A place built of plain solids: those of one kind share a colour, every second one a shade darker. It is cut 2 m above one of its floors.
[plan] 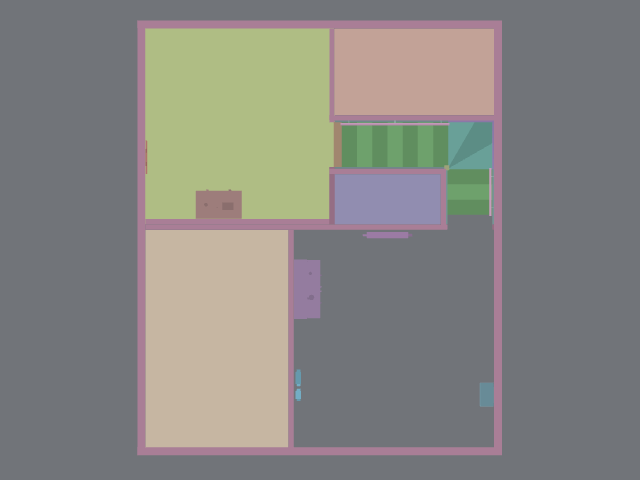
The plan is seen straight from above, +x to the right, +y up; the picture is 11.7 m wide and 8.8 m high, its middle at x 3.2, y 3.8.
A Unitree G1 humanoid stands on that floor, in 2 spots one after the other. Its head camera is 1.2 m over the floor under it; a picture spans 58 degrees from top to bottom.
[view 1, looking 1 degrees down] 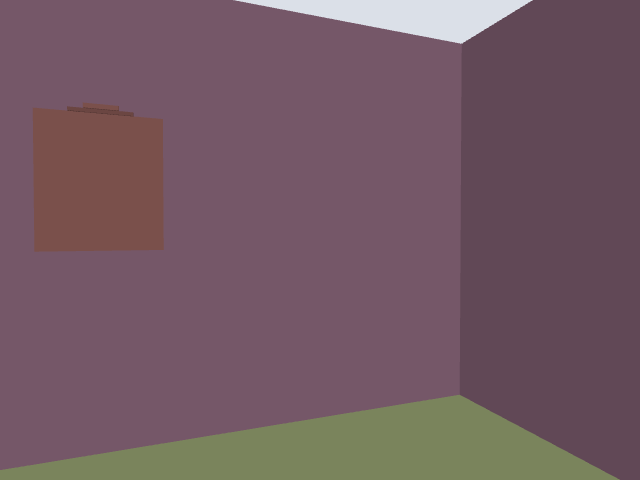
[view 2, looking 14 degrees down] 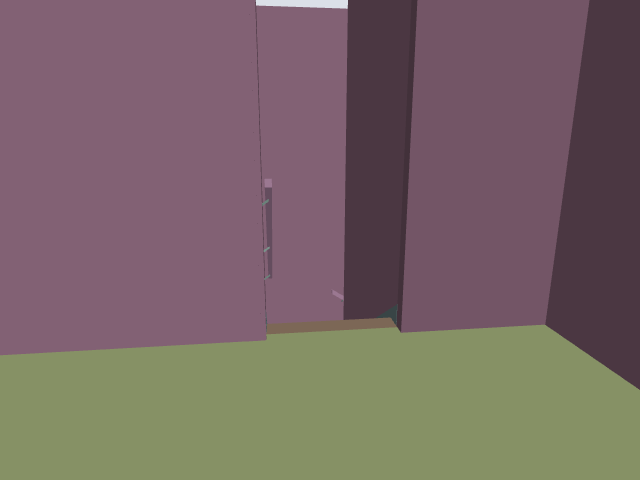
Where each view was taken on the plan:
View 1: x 2.60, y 5.57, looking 159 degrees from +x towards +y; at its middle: wall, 2.79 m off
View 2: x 1.00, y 5.93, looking -7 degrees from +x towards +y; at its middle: wall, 5.60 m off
